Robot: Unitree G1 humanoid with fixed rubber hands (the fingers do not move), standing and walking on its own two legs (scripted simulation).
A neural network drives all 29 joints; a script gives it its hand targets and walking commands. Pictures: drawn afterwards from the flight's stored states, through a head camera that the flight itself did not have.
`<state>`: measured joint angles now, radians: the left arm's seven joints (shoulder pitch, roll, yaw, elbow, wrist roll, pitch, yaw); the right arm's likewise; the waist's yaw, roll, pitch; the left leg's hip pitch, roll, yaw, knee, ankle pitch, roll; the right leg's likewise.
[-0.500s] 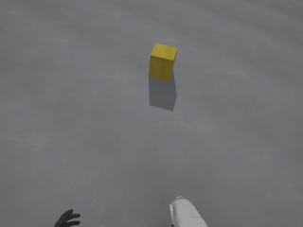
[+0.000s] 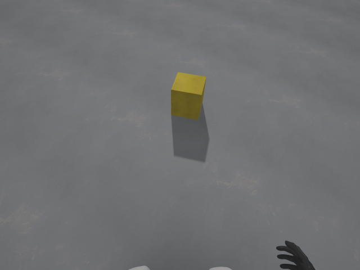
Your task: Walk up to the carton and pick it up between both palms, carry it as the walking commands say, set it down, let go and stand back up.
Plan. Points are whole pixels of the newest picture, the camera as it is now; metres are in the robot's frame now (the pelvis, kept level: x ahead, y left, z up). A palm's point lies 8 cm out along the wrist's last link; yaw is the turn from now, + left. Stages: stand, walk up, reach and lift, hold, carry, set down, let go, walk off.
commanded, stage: walk up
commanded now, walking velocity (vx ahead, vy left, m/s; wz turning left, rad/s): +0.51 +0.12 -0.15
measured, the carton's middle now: (188, 96) +1.29 -0.12 -0.64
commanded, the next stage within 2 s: none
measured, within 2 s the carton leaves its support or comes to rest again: neither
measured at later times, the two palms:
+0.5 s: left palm (110, 182) +0.35 +0.19 -0.09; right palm (295, 183) +0.34 -0.34 -0.11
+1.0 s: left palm (107, 121) +0.60 +0.24 -0.12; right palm (261, 128) +0.52 -0.28 -0.08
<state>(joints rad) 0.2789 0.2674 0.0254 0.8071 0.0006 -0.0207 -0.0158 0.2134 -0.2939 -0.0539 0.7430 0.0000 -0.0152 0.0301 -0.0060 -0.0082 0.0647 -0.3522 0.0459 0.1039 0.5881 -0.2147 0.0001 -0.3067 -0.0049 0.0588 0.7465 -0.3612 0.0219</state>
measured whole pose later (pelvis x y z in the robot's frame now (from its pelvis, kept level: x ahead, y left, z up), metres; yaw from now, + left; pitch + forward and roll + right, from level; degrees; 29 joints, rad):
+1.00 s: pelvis +0.51 +0.00 +0.01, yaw -6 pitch +0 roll -3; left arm 0.29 0.27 0.03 0.82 0.00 -0.04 -0.02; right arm 0.37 -0.28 -0.05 0.75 0.00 -0.04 0.05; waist -0.01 -0.01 0.04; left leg -0.31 0.06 0.13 0.52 -0.22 0.06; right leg -0.48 -0.05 0.01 1.15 -0.40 0.01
